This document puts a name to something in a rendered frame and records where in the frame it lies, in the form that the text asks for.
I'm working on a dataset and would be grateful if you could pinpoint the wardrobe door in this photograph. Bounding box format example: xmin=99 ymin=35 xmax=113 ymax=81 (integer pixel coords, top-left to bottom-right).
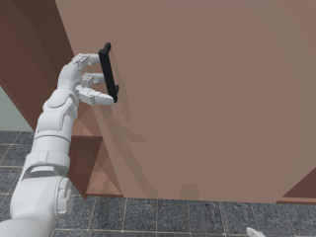
xmin=54 ymin=0 xmax=316 ymax=203
xmin=283 ymin=167 xmax=316 ymax=198

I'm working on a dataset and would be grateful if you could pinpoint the handle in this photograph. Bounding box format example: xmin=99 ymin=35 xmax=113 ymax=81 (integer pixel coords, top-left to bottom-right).
xmin=98 ymin=42 xmax=119 ymax=103

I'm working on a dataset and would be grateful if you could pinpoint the robot right hand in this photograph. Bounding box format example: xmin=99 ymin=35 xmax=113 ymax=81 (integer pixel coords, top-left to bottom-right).
xmin=246 ymin=227 xmax=266 ymax=237

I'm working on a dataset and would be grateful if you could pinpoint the left robot forearm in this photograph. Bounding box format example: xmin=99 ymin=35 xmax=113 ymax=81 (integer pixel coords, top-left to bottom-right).
xmin=10 ymin=88 xmax=79 ymax=219

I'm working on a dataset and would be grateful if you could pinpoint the robot left upper arm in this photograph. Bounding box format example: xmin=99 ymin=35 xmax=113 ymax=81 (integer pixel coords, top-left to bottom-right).
xmin=0 ymin=176 xmax=73 ymax=237

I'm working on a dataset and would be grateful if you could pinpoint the robot left hand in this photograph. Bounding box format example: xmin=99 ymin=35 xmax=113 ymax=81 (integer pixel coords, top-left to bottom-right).
xmin=57 ymin=53 xmax=115 ymax=106

